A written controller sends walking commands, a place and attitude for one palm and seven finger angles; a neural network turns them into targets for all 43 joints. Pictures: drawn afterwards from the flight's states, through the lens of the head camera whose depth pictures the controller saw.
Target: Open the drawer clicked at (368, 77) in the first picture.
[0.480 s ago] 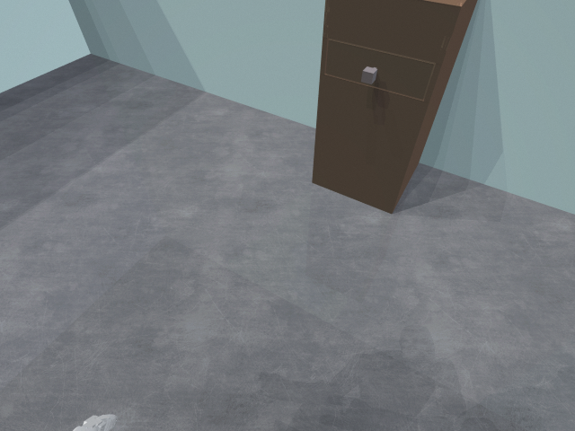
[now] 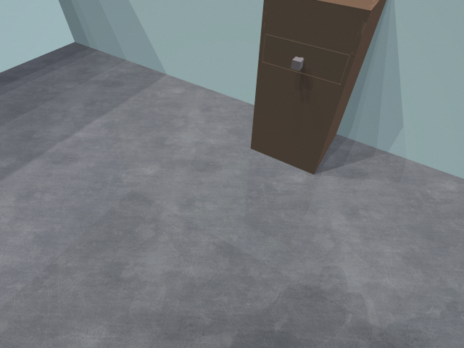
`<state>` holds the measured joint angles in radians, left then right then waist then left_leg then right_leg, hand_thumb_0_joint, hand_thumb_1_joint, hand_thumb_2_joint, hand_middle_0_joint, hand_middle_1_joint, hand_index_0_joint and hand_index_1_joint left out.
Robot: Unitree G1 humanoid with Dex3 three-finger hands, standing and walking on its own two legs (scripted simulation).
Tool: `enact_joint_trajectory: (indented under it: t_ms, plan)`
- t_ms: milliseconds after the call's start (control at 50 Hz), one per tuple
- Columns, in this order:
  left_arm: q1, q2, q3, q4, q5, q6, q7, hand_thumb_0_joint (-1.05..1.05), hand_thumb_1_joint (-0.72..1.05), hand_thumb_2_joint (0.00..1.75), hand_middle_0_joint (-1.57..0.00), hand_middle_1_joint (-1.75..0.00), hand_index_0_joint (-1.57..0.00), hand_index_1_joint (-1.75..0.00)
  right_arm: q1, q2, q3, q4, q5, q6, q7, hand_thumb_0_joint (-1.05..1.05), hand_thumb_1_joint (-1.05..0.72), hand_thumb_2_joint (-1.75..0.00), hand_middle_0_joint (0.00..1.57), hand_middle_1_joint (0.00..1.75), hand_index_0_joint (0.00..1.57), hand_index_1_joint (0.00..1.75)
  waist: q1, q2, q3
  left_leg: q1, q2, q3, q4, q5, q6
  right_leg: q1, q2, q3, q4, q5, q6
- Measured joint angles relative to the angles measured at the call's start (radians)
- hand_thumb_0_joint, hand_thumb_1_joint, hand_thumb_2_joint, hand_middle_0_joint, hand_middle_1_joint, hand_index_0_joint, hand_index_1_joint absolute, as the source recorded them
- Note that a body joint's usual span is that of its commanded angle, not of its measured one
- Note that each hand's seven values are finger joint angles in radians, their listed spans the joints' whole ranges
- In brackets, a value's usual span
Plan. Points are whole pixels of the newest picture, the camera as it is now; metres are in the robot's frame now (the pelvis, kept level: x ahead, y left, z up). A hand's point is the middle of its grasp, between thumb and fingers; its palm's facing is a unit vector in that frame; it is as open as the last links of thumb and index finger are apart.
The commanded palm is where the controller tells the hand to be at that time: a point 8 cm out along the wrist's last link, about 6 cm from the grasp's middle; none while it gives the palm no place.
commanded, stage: stand and wait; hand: left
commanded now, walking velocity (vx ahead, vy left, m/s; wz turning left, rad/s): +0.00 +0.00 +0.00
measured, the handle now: (299, 61) +1.28 -0.23 -0.11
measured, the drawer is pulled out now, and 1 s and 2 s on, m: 0.00 0.00 0.00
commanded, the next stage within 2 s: look at it before walking up in 0.34 s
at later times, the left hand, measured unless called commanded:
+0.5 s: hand out of the picture +0.06 +0.25 -0.15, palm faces -0.03 -0.94 -0.34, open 7.4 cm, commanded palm none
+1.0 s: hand out of the picture +0.06 +0.25 -0.15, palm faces -0.04 -0.94 -0.34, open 7.4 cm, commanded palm none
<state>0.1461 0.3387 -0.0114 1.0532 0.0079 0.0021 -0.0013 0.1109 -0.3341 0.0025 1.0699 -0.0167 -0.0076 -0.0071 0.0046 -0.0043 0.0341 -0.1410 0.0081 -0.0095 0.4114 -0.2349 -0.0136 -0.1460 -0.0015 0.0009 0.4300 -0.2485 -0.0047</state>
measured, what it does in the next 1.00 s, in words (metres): stands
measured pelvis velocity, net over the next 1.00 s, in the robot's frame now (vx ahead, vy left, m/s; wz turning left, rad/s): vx -0.01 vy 0.00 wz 0.00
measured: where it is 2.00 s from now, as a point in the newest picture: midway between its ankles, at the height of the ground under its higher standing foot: (237, 338)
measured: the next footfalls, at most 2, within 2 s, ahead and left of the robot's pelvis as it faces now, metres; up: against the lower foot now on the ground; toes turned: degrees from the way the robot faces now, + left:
right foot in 1.72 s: +0.32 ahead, -0.13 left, +0.00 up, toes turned -10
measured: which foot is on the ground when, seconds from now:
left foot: down 0.00-1.00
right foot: down 0.00-1.00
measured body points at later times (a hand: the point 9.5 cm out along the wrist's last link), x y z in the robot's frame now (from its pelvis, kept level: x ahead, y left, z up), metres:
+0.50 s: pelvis -0.01 +0.00 +0.00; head -0.01 +0.00 +0.45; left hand +0.07 +0.30 -0.13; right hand +0.06 -0.29 -0.13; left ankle -0.01 +0.13 -0.74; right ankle -0.01 -0.12 -0.74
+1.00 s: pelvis -0.01 +0.00 +0.00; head +0.00 +0.00 +0.45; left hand +0.06 +0.30 -0.13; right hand +0.07 -0.30 -0.13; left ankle -0.01 +0.13 -0.74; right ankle -0.01 -0.12 -0.74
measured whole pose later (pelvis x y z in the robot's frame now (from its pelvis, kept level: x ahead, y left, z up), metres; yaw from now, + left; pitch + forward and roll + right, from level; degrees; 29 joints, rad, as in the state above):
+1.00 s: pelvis -0.01 +0.00 +0.00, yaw +0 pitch -2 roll +0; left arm 0.14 0.35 -0.01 1.09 0.01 0.00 -0.01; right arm 0.12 -0.34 0.01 1.11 -0.01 -0.01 0.00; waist 0.00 0.00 0.04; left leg -0.14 0.01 -0.01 0.36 -0.19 -0.01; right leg -0.14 0.00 0.00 0.37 -0.20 0.00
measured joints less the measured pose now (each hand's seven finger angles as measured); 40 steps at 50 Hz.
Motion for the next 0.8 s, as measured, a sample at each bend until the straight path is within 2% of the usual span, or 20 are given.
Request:
enact_joint_trajectory:
  t_ms: [800]
  plan:
    - [-0.005,0.005,-0.002,0.030,0.002,-0.007,-0.003,0.00,0.91,0.90,-0.20,-0.30,-0.20,-0.30,0.007,-0.003,0.005,0.039,0.004,-0.005,0.006,0.00,-0.90,-0.89,0.20,0.30,0.21,0.30,-0.003,0.002,0.000,0.005,0.002,0.002,-0.045,0.042,0.000,0.006,0.002,0.002,-0.049,0.045,0.001]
